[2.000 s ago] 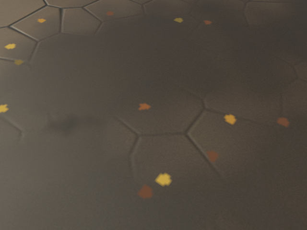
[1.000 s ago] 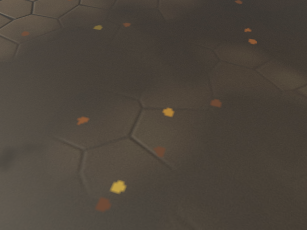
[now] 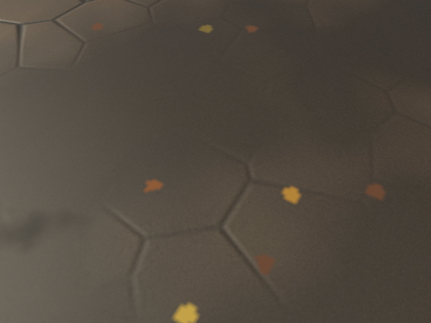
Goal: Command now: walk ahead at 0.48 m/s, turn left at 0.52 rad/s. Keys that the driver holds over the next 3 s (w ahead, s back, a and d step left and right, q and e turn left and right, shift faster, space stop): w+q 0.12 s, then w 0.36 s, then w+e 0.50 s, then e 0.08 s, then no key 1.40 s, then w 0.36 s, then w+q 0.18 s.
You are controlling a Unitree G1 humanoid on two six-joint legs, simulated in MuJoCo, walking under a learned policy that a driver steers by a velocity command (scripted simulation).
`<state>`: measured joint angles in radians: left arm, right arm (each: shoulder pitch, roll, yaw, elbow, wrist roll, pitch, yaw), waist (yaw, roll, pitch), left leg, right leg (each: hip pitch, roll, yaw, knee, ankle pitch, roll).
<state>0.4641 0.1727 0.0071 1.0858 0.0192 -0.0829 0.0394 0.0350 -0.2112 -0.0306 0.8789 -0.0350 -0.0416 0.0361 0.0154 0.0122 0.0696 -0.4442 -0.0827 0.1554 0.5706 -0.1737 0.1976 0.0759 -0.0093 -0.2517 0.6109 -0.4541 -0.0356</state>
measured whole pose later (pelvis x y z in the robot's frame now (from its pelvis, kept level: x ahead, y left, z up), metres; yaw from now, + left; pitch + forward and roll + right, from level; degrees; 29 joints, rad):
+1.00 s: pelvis +0.55 +0.02 +0.03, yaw -2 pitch +2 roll -1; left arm 0.46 0.24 0.07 0.92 0.02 -0.05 0.00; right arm -0.01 -0.23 0.00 0.74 -0.03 -0.05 0.02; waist 0.11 0.03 0.03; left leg -0.54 0.03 -0.04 0.58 -0.09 -0.03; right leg -0.04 0.12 0.16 0.33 -0.31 -0.07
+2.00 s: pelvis +0.68 +0.03 +0.03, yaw -11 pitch -2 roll +0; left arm 0.26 0.20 0.00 1.04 0.01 -0.01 0.04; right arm 0.29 -0.19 -0.02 1.07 -0.01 0.01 -0.03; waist -0.01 0.00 0.03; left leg -0.14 0.01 0.06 0.38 -0.21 0.01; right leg -0.16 0.04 0.01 0.38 -0.19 -0.04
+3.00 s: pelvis +0.81 -0.03 +0.03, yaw -7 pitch +1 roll +0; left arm 0.50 0.14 0.02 1.11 0.02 -0.10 0.02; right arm 0.21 -0.20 -0.06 1.02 -0.03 -0.04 0.03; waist 0.02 0.03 -0.01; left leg -0.60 0.03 0.01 1.04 -0.18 0.08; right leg 0.02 0.05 -0.11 0.23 -0.27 -0.07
